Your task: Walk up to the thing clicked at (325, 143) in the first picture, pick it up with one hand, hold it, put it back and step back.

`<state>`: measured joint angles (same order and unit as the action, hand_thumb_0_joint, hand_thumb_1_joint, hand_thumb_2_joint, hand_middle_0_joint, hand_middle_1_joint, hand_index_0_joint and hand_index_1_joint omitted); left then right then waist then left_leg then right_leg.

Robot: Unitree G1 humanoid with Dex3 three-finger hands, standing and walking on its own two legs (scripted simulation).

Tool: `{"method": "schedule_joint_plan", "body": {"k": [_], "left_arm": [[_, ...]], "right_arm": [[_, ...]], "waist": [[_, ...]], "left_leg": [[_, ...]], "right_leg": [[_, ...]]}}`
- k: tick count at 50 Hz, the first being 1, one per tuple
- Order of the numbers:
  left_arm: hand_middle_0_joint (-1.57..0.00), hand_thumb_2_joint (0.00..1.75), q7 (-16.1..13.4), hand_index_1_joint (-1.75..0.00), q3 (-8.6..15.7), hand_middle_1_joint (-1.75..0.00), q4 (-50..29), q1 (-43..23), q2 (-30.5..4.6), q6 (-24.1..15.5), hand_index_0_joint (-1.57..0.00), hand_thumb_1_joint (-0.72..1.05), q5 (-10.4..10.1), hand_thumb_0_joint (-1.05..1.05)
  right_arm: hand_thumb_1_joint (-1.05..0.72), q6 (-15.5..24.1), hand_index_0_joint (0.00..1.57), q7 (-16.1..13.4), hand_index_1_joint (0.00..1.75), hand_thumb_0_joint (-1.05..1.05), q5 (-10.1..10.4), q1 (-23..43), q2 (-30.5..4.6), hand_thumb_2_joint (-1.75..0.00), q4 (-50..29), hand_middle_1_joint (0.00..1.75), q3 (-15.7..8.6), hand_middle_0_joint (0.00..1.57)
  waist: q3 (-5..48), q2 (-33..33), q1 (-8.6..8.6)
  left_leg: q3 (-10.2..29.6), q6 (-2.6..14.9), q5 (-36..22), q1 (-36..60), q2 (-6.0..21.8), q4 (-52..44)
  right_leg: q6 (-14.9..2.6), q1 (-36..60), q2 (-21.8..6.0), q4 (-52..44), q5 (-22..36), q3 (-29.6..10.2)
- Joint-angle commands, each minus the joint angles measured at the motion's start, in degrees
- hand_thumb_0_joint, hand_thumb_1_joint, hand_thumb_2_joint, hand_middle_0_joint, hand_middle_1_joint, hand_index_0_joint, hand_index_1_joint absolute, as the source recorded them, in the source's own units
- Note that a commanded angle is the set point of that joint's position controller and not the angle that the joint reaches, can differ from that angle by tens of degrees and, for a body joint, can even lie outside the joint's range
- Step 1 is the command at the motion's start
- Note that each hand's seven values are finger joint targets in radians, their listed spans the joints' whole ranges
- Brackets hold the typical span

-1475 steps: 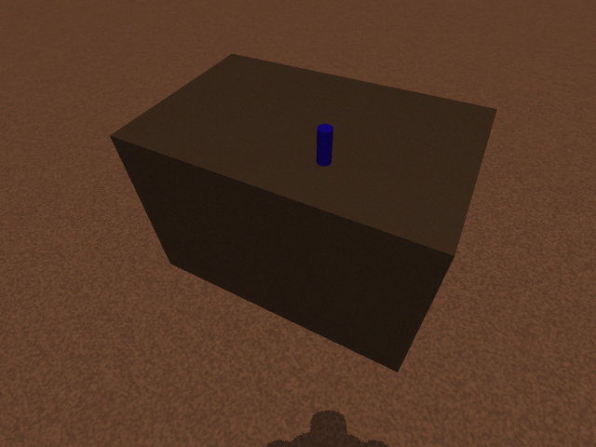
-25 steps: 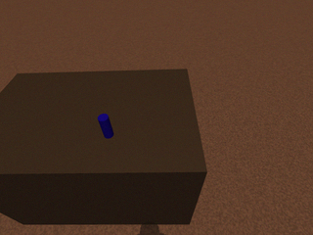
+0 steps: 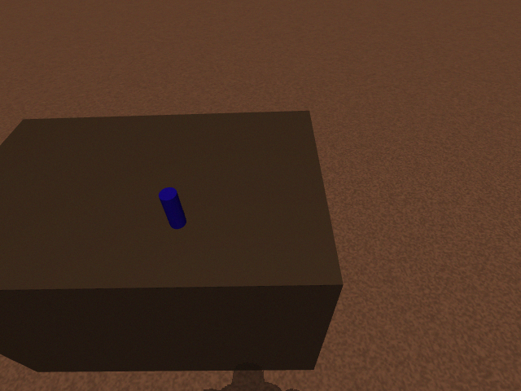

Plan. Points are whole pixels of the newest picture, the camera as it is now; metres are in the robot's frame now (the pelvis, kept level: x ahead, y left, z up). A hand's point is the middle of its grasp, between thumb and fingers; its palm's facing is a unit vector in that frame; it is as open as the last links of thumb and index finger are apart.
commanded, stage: stand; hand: left
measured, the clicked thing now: (173, 208) +0.53 +0.23 -0.08
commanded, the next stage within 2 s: step back in 0.46 s
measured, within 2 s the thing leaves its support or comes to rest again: neither
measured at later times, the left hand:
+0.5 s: hand out of the picture +0.09 +0.25 -0.15, palm faces +0.00 -0.94 -0.34, open 7.4 cm
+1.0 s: hand out of the picture +0.06 +0.32 -0.18, palm faces -0.08 -0.94 -0.33, open 7.4 cm
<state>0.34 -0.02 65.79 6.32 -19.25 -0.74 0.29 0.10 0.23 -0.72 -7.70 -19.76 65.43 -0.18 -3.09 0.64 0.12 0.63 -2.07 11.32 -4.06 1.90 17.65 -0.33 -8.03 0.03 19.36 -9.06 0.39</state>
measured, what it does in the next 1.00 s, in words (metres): walks backwards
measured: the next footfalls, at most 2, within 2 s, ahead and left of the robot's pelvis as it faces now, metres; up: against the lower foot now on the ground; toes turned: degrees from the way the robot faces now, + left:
right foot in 1.20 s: -0.08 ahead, -0.04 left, +0.00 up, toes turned -1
left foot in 1.60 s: -0.19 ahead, +0.19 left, +0.00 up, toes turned -4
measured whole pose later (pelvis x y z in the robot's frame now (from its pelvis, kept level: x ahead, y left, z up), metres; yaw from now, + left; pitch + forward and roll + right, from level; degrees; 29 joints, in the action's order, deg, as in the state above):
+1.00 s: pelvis -0.08 +0.07 -0.01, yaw -2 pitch -1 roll -2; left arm -1.0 3.2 50.9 2.9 -22.2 4.1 0.5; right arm -2.1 -1.1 -1.6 -10.2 -19.2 55.1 -2.9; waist -11.3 -3.2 -1.2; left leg -0.8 3.4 16.7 -12.2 -1.7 29.7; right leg -0.4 -26.9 7.2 60.2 -25.1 -9.6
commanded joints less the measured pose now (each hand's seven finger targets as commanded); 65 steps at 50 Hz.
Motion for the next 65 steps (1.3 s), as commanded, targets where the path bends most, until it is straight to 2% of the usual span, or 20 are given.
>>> {"method": "schedule_joint_plan", "body": {"k": [1,22,24,28,31,33,37,38,39,40,41,42,46,54,58,60,62,63,64,65], "left_arm": [[-0.20,0.90,-1.0,-0.30,2.0,-0.30,-3.1,-1.8,-12.4,-1.3,-0.20,0.90,0.3,0.00],[-0.20,0.90,-1.0,-0.30,2.2,-0.30,-3.7,-2.3,-12.7,-1.2,-0.20,0.90,0.0,0.00],[-0.20,0.90,-1.5,-0.30,5.4,-0.30,-6.1,-1.9,-17.0,-0.3,-0.20,0.90,-0.9,0.00],[-0.20,0.90,-1.6,-0.30,6.3,-0.30,-9.2,-1.9,-17.7,0.4,-0.20,0.90,-0.7,0.00],[-0.20,0.90,-1.8,-0.30,6.6,-0.30,-12.9,-4.7,-18.4,0.7,-0.20,0.90,0.9,0.00],[-0.20,0.90,-1.8,-0.30,6.6,-0.30,-14.9,-7.0,-18.1,1.1,-0.20,0.90,1.6,0.00],[-0.20,0.90,-1.8,-0.30,5.8,-0.30,-17.5,-8.2,-16.4,2.3,-0.20,0.90,1.3,0.00],[-0.20,0.90,-1.6,-0.30,5.6,-0.30,-18.2,-7.5,-15.0,2.9,-0.20,0.90,0.6,0.00],[-0.20,0.90,-1.7,-0.30,5.2,-0.30,-19.3,-7.5,-12.7,3.3,-0.20,0.90,-0.1,0.00],[-0.20,0.90,-2.2,-0.30,5.2,-0.30,-19.0,-6.8,-11.6,3.6,-0.20,0.90,0.0,0.00],[-0.20,0.90,-2.5,-0.30,5.1,-0.30,-18.7,-4.3,-12.0,4.0,-0.20,0.90,0.5,0.00],[-0.20,0.90,-2.9,-0.30,5.3,-0.30,-18.3,-4.3,-12.1,3.9,-0.20,0.90,0.7,0.00],[-0.20,0.90,-2.5,-0.30,5.8,-0.30,-17.7,-1.0,-13.3,4.1,-0.20,0.90,0.1,0.00],[-0.20,0.90,-1.9,-0.30,6.4,-0.30,-20.6,-1.3,-12.6,3.2,-0.20,0.90,0.9,0.00],[-0.20,0.90,-1.6,-0.30,6.7,-0.30,-19.4,2.5,-12.0,2.6,-0.20,0.90,1.4,0.00],[-0.20,0.90,-1.5,-0.30,6.9,-0.30,-18.4,5.1,-11.7,1.9,-0.20,0.90,1.8,0.00],[-0.20,0.90,-1.5,-0.30,8.0,-0.30,-19.3,4.4,-15.7,1.3,-0.20,0.90,1.9,0.00],[-0.20,0.90,-1.2,-0.30,8.4,-0.30,-20.4,1.8,-18.8,1.7,-0.20,0.90,1.2,0.00],[-0.20,0.90,-1.3,-0.30,8.3,-0.30,-22.1,0.7,-18.9,1.4,-0.20,0.90,1.6,0.00],[-0.20,0.90,-1.4,-0.30,8.2,-0.30,-22.7,0.7,-17.5,1.4,-0.20,0.90,1.4,0.00]], "right_arm": [[-0.90,1.3,0.20,-0.8,0.30,0.00,-0.1,1.6,-12.0,-0.90,-3.1,0.30,-2.2,0.20],[-0.90,1.4,0.20,-1.0,0.30,0.00,0.0,1.8,-12.2,-0.90,-3.5,0.30,-2.2,0.20],[-0.90,0.0,0.20,-1.0,0.30,0.00,0.7,3.2,-13.9,-0.90,-5.1,0.30,-3.6,0.20],[-0.90,-1.0,0.20,-0.8,0.30,0.00,1.0,1.4,-12.4,-0.90,-7.1,0.30,-4.0,0.20],[-0.90,-2.3,0.20,-0.6,0.30,0.00,0.5,-0.9,-12.3,-0.90,-8.6,0.30,-4.8,0.20],[-0.90,-2.6,0.20,-0.1,0.30,0.00,0.6,-3.1,-12.3,-0.90,-9.3,0.30,-5.0,0.20],[-0.90,-1.4,0.20,-0.5,0.30,0.00,0.2,-5.8,-12.6,-0.90,-10.4,0.30,-5.5,0.20],[-0.90,-1.0,0.20,-0.7,0.30,0.00,-0.8,-5.7,-13.8,-0.90,-10.8,0.30,-5.9,0.20],[-0.90,-0.7,0.20,-1.0,0.30,0.00,-1.7,-5.4,-17.6,-0.90,-10.8,0.30,-7.1,0.20],[-0.90,-0.6,0.20,-1.2,0.30,0.00,-2.1,-4.4,-19.4,-0.90,-11.6,0.30,-7.5,0.20],[-0.90,-0.6,0.20,-1.3,0.30,0.00,-1.8,-3.8,-19.7,-0.90,-12.3,0.30,-7.5,0.20],[-0.90,-0.6,0.20,-1.5,0.30,0.00,-1.5,-3.4,-20.7,-0.90,-13.7,0.30,-7.7,0.20],[-0.90,-0.2,0.20,-2.8,0.30,0.00,-1.4,2.7,-15.1,-0.90,-15.8,0.30,-6.4,0.20],[-0.90,-0.4,0.20,-3.0,0.30,0.00,-0.4,-3.7,-15.0,-0.90,-16.7,0.30,-7.1,0.20],[-0.90,-0.7,0.20,-2.4,0.30,0.00,-0.2,-0.6,-15.6,-0.90,-17.9,0.30,-7.0,0.20],[-0.90,-0.9,0.20,-2.2,0.30,0.00,0.4,0.8,-15.3,-0.90,-18.4,0.30,-6.9,0.20],[-0.90,-0.8,0.20,-2.1,0.30,0.00,1.4,1.8,-13.0,-0.90,-19.3,0.30,-5.9,0.20],[-0.90,-1.1,0.20,-2.3,0.30,0.00,1.4,3.2,-11.5,-0.90,-19.4,0.30,-5.6,0.20],[-0.90,-1.8,0.20,-2.5,0.30,0.00,0.8,2.9,-12.4,-0.90,-19.0,0.30,-5.9,0.20],[-0.90,-2.0,0.20,-2.4,0.30,0.00,0.6,1.3,-13.4,-0.90,-18.4,0.30,-6.0,0.20]], "waist": [[3.3,-0.5,-0.05],[4.9,-0.1,-0.16],[0.4,-1.6,0.04],[5.7,-5.8,-0.22],[6.6,-10.9,-0.16],[7.2,-12.1,-1.41],[8.0,-9.2,-2.64],[7.2,-2.1,-2.82],[6.9,9.0,-2.35],[5.1,9.9,-1.44],[5.7,6.5,-0.88],[6.6,10.8,-2.64],[4.1,7.5,1.47],[5.2,5.5,-2.58],[6.5,6.0,-0.96],[7.7,2.7,0.71],[8.8,-6.9,0.55],[4.4,-15.3,1.57],[1.4,-16.9,2.17],[-0.7,-13.0,1.52]], "left_leg": [[3.9,2.76,-4.6,-2.0,5.4,-2.9],[3.2,2.44,-9.6,-0.5,5.9,-2.5],[2.5,3.90,-17.6,-4.6,4.3,6.2],[-0.7,3.39,-7.3,-5.1,-1.0,17.8],[1.0,4.22,20.6,-9.0,-4.2,33.3],[3.1,4.97,20.8,-9.4,-2.9,33.7],[0.4,4.19,4.5,-8.3,-2.1,12.5],[4.1,3.72,-9.8,-6.2,1.4,4.6],[15.2,5.15,-25.1,-1.8,8.7,2.6],[19.2,6.95,-35.7,2.6,12.4,3.7],[17.6,9.42,-42.7,1.8,14.7,6.7],[22.3,9.95,-38.6,-1.3,17.2,4.3],[9.7,5.76,-37.2,3.1,8.3,8.1],[10.8,8.97,-32.1,7.8,10.6,9.8],[11.7,12.16,-23.4,2.4,11.9,11.3],[10.0,10.39,-20.9,-0.8,10.3,15.0],[5.8,6.10,-9.0,-11.7,2.7,22.7],[0.4,2.87,9.1,-14.0,-5.8,31.6],[3.9,2.28,26.1,-15.0,-7.3,42.6],[7.0,1.90,26.2,-16.1,-7.0,47.1]], "right_leg": [[-0.78,2.1,-7.0,-3.1,4.6,-5.9],[-1.15,3.9,-7.4,-2.1,12.4,-6.0],[-2.20,-0.2,-7.0,3.1,24.1,-6.4],[-8.47,-1.1,-12.7,1.8,25.9,-12.1],[-14.78,-5.0,-19.4,1.2,22.8,-17.6],[-14.38,-6.7,-18.3,3.6,21.7,-14.7],[-7.80,-3.5,-11.7,12.9,18.6,-10.1],[-4.93,-6.3,-7.6,18.3,12.1,-7.2],[-2.58,-13.6,0.5,27.5,0.5,-5.2],[-1.40,-22.6,7.0,32.1,-23.1,-6.9],[-1.20,-21.9,6.5,37.1,-25.8,-10.0],[-0.77,-20.8,7.0,40.4,-27.0,-11.6],[-0.74,-24.0,6.4,44.2,-15.3,-12.7],[1.03,-17.9,3.5,27.2,-16.3,-7.5],[-0.74,-9.7,1.6,15.9,-13.4,-4.3],[-2.04,-3.9,1.1,5.9,0.1,-4.9],[-6.93,2.9,-7.5,6.9,17.6,-16.4],[-14.63,-3.8,-16.3,2.8,22.8,-26.0],[-18.65,-8.4,-21.1,0.2,22.3,-31.9],[-18.21,-10.0,-20.1,0.3,21.9,-30.5]]}}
